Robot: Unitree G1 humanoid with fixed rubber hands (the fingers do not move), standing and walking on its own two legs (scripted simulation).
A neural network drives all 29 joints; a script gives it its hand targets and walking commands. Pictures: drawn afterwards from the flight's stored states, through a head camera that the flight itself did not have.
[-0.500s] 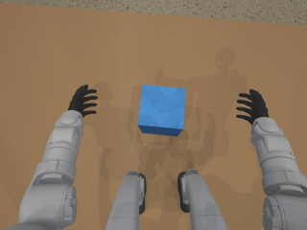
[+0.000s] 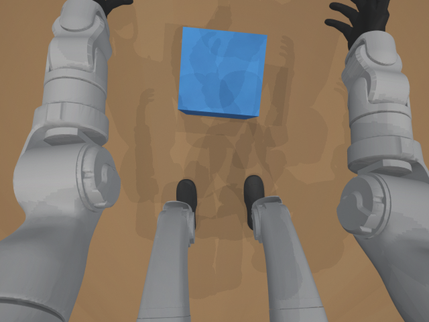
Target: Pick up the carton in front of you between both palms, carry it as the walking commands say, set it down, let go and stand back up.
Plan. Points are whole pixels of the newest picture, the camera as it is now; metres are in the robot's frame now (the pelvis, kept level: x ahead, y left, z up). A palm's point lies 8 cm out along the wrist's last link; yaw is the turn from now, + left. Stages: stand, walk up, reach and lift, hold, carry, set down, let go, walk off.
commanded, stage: reach and lift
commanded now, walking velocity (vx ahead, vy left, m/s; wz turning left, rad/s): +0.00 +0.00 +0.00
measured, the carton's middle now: (219, 81) +0.53 -0.02 -0.53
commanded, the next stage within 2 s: none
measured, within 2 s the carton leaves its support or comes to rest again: leaves its support in 1.70 s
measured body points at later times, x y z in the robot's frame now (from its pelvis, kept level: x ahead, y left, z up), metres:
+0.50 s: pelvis -0.02 +0.00 -0.19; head +0.35 +0.00 +0.06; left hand +0.56 +0.17 -0.36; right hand +0.51 -0.22 -0.36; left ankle +0.06 +0.12 -0.62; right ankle +0.07 -0.14 -0.62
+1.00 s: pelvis -0.04 +0.00 -0.28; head +0.35 +0.00 -0.07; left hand +0.56 +0.15 -0.47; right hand +0.52 -0.21 -0.47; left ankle +0.06 +0.12 -0.62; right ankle +0.07 -0.14 -0.62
